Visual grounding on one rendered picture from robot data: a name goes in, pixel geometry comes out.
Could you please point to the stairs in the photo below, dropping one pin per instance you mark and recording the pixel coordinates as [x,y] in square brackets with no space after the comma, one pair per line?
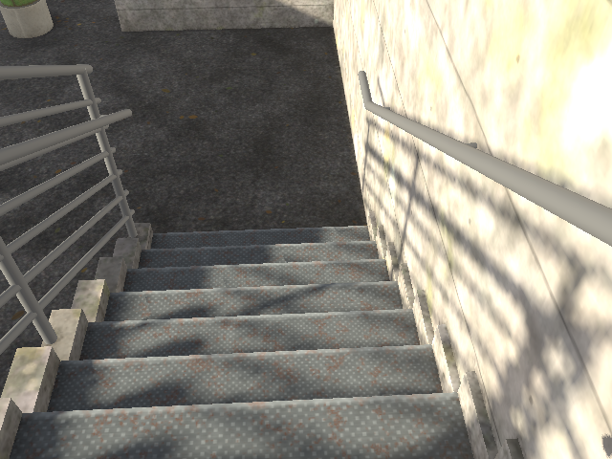
[251,344]

